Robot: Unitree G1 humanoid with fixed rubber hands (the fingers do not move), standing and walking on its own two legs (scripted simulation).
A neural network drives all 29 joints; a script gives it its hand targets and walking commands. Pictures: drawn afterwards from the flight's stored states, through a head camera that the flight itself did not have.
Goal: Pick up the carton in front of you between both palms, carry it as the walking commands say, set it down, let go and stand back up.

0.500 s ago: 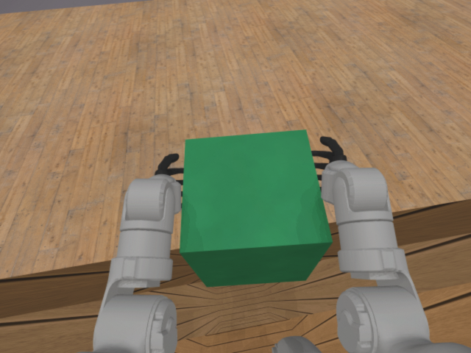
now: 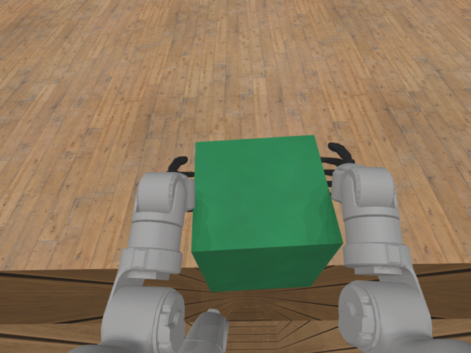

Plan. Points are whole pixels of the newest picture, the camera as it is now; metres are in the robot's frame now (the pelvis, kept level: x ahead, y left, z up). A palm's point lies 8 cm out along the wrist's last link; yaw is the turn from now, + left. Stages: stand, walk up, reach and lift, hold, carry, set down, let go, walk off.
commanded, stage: carry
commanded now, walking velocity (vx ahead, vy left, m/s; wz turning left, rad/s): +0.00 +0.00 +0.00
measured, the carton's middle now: (258, 220) +0.35 +0.02 -0.02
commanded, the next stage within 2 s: none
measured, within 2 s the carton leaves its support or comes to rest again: neither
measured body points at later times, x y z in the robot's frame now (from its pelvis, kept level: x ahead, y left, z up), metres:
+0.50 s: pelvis +0.34 +0.04 -0.14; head +0.38 +0.04 +0.31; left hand +0.72 +0.16 -0.07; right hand +0.70 -0.13 -0.05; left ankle +0.24 +0.10 -0.82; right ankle +0.49 -0.09 -0.82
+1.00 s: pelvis +0.68 +0.03 -0.28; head +0.73 +0.02 +0.17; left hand +1.05 +0.19 -0.18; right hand +1.08 -0.10 -0.19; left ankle +0.86 +0.13 -0.99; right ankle +0.55 -0.04 -0.93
